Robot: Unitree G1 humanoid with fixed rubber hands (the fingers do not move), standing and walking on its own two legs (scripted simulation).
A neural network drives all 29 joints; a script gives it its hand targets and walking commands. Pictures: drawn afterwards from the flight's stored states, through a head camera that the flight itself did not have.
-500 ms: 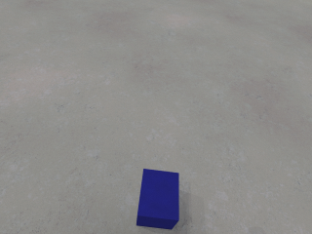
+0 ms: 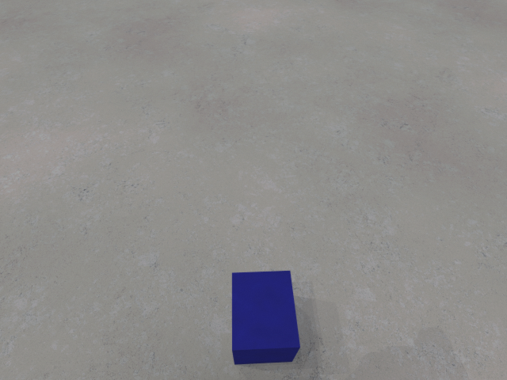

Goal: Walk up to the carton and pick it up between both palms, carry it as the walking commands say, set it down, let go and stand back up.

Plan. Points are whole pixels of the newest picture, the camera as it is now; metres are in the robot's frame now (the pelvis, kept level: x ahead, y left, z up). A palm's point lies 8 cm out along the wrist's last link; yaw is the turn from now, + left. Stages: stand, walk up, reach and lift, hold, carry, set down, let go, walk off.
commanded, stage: walk up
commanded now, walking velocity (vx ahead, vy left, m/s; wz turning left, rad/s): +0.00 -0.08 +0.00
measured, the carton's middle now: (262, 317) +0.41 -0.05 -0.67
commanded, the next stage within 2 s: stand in 1.14 s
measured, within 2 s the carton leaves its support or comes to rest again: neither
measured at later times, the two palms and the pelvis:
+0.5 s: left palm out of the picture -0.02 +0.12 -0.14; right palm out of the picture -0.04 -0.32 -0.15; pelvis +0.00 -0.10 +0.00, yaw +2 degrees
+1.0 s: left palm out of the picture +0.01 +0.16 -0.15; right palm out of the picture -0.01 -0.26 -0.15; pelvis +0.02 -0.06 +0.00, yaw +0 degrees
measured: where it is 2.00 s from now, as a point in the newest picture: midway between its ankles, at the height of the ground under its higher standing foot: outside the picture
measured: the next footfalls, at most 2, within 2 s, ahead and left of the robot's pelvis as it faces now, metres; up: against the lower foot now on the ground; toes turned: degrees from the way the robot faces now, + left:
right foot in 0.16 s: +0.03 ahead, -0.19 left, +0.00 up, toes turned +8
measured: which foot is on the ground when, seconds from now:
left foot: down 0.00-1.00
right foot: up 0.00-0.14, down 0.16-1.00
